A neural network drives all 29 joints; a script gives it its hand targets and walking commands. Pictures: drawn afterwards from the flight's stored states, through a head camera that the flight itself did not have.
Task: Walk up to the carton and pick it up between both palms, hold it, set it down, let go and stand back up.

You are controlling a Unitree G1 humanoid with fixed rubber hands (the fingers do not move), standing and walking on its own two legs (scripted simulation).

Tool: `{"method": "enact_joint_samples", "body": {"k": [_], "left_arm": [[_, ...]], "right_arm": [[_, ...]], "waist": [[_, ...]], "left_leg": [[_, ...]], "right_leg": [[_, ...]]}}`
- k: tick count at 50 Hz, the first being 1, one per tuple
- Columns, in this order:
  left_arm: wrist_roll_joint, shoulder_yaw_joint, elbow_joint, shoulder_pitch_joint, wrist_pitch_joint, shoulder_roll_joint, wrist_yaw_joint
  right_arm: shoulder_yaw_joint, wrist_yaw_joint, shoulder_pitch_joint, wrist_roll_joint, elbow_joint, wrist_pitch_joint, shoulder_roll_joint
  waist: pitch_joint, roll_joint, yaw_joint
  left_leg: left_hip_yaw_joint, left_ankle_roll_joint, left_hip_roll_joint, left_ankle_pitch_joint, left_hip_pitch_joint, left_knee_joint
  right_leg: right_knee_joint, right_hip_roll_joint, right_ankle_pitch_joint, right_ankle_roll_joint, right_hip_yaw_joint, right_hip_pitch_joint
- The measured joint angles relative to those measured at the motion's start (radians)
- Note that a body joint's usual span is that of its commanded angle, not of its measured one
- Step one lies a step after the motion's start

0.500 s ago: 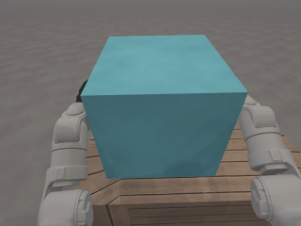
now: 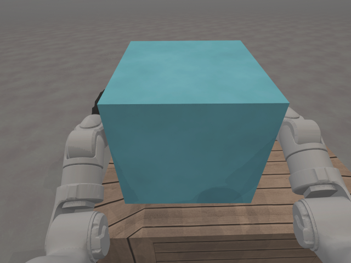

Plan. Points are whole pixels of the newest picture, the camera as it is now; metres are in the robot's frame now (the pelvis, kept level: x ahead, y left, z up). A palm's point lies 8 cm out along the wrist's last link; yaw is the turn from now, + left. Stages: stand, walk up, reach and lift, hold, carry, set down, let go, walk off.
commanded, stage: hold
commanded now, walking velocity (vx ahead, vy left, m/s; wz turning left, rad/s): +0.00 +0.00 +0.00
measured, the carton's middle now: (186, 116) +0.41 +0.00 +0.20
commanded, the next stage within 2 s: set down in 0.98 s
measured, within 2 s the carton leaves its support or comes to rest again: neither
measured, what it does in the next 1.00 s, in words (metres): stands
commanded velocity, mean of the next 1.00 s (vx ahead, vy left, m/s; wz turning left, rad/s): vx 0.00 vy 0.00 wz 0.00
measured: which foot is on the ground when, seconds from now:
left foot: down 0.00-1.00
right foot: down 0.00-1.00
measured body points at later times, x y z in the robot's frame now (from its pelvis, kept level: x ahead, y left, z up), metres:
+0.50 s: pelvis +0.01 +0.00 +0.00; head -0.07 +0.00 +0.44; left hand +0.37 +0.19 +0.22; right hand +0.39 -0.20 +0.22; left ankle +0.03 +0.13 -0.75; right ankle +0.02 -0.12 -0.75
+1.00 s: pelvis +0.00 +0.00 +0.00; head -0.07 +0.00 +0.44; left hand +0.37 +0.20 +0.22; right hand +0.39 -0.19 +0.23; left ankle +0.03 +0.13 -0.75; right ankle +0.02 -0.12 -0.75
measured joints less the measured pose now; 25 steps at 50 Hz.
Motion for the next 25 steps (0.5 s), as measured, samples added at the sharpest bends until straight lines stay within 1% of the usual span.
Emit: {"method": "enact_joint_samples", "body": {"k": [7,12,15,21,25], "left_arm": [[-0.001,-0.002,-0.011,0.001,0.011,0.007,0.001],[-0.008,-0.003,0.008,-0.012,0.001,0.014,0.002],[-0.007,-0.011,-0.026,0.006,0.006,0.013,0.004],[0.001,-0.005,-0.039,0.014,0.016,0.004,0.002],[0.003,0.0,-0.066,0.034,0.022,-0.009,0.001]], "right_arm": [[-0.013,-0.001,-0.003,0.004,0.011,-0.007,0.012],[-0.03,0.0,-0.013,-0.007,0.016,-0.006,0.019],[-0.02,-0.003,0.002,0.006,-0.01,-0.007,0.014],[-0.03,-0.004,0.014,0.011,-0.017,-0.003,0.019],[0.002,-0.011,0.045,0.029,-0.059,0.004,0.001]], "waist": [[0.007,-0.007,-0.004],[0.011,-0.008,-0.008],[0.012,-0.007,-0.012],[0.017,-0.003,-0.022],[0.017,-0.003,-0.015]], "left_leg": [[-0.01,-0.003,0.001,-0.002,0.001,0.004],[-0.014,-0.003,-0.001,-0.004,-0.002,0.006],[-0.017,-0.003,0.0,-0.006,0.001,0.006],[-0.015,-0.001,-0.003,-0.011,0.014,0.006],[-0.007,0.001,-0.001,-0.012,0.027,-0.002]], "right_leg": [[-0.002,0.001,-0.002,-0.003,-0.009,0.007],[-0.001,0.001,-0.005,-0.004,-0.014,0.006],[-0.009,0.001,-0.004,-0.004,-0.016,0.013],[-0.006,-0.002,-0.011,-0.002,-0.014,0.025],[-0.012,-0.001,-0.01,-0.001,-0.005,0.035]]}}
